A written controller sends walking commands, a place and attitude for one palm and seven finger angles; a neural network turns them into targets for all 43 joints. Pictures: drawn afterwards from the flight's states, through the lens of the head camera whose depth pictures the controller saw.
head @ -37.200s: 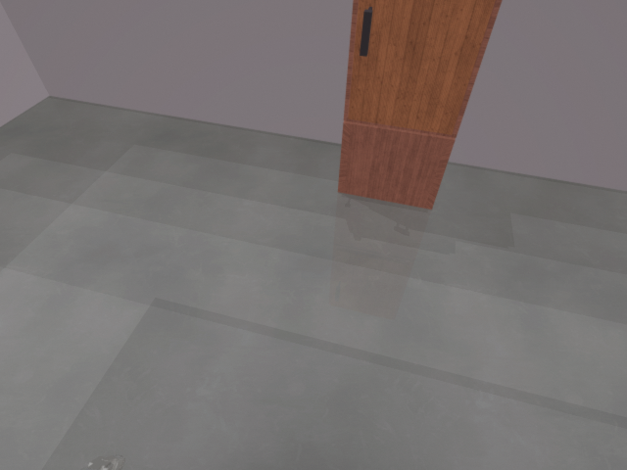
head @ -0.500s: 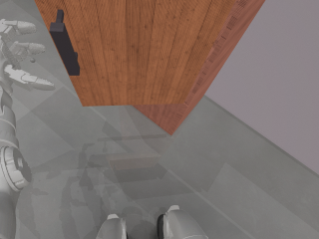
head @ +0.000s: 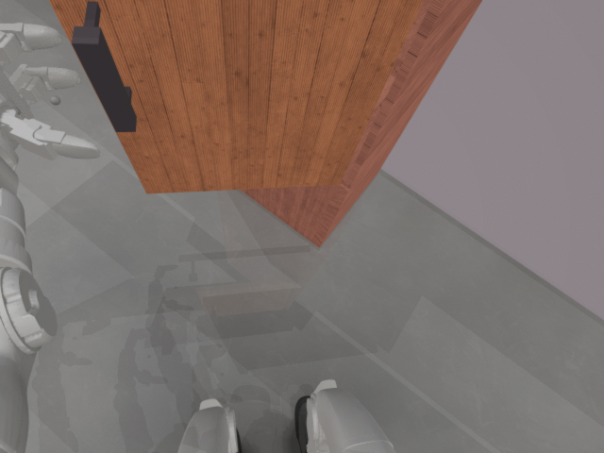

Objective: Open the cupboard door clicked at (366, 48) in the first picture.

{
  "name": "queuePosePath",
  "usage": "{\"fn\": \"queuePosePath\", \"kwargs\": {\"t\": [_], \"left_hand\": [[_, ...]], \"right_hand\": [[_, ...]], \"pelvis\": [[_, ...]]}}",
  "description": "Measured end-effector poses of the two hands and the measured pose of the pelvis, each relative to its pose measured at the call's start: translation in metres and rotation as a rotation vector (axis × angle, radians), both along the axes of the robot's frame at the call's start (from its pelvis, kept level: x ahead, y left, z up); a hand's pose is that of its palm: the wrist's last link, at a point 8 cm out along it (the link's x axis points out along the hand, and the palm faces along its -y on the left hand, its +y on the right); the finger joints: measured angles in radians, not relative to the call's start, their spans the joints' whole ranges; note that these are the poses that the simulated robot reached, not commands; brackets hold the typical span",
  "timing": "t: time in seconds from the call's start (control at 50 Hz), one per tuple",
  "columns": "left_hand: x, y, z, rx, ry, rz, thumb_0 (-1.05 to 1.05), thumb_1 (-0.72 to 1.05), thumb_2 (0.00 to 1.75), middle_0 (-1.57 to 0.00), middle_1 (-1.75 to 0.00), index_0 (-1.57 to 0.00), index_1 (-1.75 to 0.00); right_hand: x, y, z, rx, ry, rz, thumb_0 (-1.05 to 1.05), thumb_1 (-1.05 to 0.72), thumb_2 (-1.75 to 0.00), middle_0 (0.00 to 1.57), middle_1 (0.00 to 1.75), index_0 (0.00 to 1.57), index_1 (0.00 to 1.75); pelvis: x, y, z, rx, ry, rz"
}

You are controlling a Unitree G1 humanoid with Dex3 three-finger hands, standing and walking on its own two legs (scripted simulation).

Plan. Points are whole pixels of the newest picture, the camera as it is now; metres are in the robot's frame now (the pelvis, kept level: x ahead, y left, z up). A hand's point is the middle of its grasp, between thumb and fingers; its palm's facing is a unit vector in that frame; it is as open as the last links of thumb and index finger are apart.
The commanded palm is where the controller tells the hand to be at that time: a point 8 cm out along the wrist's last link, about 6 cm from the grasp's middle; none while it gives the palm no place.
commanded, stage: slide the fingers in behind the handle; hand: left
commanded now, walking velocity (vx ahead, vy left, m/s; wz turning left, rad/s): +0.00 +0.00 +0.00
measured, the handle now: (110, 72) +0.58 +0.19 +0.08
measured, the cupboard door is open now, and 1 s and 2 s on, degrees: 44 44 44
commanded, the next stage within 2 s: close the thumb around the handle in 1.34 s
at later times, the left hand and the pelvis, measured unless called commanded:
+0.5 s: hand (91, 103) +0.53 +0.20 +0.08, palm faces +0.01 -1.00 -0.02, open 14.0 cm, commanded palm +0.50 +0.23 +0.08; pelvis +0.00 +0.00 +0.00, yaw +0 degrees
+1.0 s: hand (126, 101) +0.53 +0.16 +0.08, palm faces +0.03 -1.00 -0.03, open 14.0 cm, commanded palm +0.50 +0.21 +0.08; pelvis +0.00 -0.01 +0.00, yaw +0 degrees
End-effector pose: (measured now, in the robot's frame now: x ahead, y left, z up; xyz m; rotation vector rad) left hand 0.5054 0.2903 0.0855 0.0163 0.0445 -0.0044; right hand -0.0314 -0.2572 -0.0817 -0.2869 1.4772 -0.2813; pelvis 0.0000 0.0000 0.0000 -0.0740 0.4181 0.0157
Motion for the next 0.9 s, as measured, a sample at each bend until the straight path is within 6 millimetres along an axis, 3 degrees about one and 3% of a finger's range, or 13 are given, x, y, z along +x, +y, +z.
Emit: {"fn": "queuePosePath", "kwargs": {"t": [0.52, 0.9], "left_hand": [[-0.001, -0.038, -0.003, 0.004, -0.022, 0.012, -0.01, -0.50, 0.30, -0.30, -1.20, -0.30, -1.20], [0.001, -0.075, -0.002, 0.009, -0.027, 0.017, -0.01, -0.50, 0.30, -0.30, -1.20, -0.30, -1.20]], "right_hand": [[0.027, 0.002, -0.008, 0.033, -0.081, 0.029, 0.00, -0.90, -0.90, 0.21, 0.30, 0.21, 0.30], [0.020, -0.005, -0.013, 0.062, -0.078, 0.007, 0.00, -0.90, -0.90, 0.21, 0.30, 0.21, 0.30]], "pelvis": [[0.003, 0.001, 0.000, 0.011, -0.015, 0.003], [0.004, -0.009, 0.001, 0.026, -0.022, -0.004]]}}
